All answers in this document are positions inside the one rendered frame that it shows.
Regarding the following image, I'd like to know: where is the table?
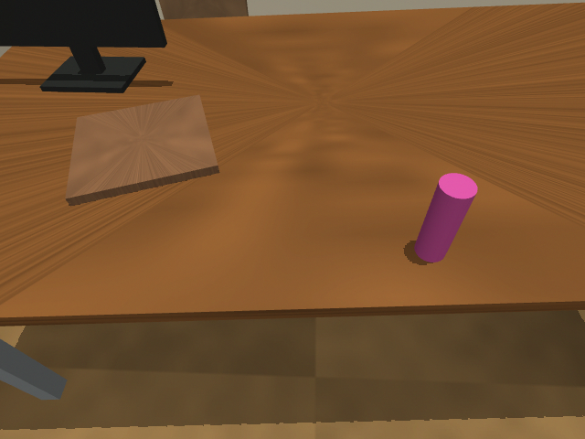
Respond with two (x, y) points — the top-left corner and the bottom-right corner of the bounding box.
(0, 3), (585, 400)

